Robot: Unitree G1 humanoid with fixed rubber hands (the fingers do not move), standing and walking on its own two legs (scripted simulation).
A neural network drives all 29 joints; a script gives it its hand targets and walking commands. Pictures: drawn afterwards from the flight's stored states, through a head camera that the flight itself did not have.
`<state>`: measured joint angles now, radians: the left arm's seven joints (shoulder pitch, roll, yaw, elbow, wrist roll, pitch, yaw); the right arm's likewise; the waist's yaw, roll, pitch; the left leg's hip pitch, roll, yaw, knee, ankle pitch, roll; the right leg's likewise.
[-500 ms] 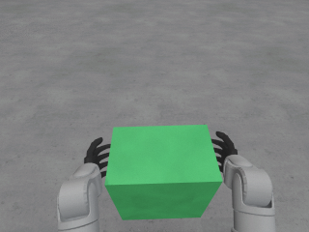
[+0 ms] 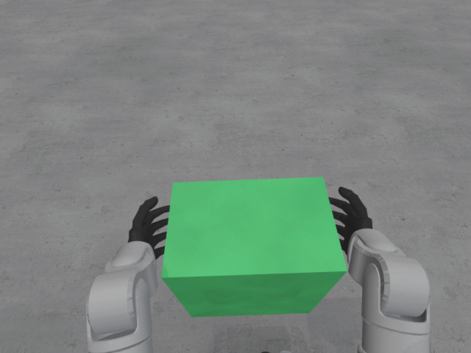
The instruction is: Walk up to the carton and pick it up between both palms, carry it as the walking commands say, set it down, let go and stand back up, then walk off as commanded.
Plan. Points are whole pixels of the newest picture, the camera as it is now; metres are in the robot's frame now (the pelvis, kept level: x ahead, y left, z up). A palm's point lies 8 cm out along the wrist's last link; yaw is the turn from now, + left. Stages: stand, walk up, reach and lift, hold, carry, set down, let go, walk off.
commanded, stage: carry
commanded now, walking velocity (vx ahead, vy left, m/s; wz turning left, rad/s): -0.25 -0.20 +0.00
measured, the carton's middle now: (249, 255) +0.28 -0.02 +0.01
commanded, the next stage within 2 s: none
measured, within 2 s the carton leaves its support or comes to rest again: neither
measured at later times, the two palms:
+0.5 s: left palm out of the picture +0.09 +0.01 +0.08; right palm out of the picture +0.08 -0.31 +0.07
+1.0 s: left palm out of the picture -0.10 -0.08 +0.09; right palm out of the picture -0.08 -0.39 +0.10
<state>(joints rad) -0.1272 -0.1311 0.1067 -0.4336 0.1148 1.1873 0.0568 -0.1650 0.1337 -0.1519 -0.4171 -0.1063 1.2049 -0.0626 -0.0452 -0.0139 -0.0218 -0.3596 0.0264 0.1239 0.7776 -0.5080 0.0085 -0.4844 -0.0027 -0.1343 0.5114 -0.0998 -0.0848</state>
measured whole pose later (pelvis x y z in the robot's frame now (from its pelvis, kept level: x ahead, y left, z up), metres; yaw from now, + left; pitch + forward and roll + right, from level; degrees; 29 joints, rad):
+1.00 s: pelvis -0.37 -0.25 +0.01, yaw -1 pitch +3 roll -3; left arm -0.18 -0.14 0.15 -0.39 0.09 1.21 0.08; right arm -0.21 0.14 -0.16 -0.35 -0.15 1.20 -0.04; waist 0.04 0.03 -0.04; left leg -0.44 0.19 0.05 0.51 -0.11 -0.07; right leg -0.38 -0.04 -0.02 0.71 -0.41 0.09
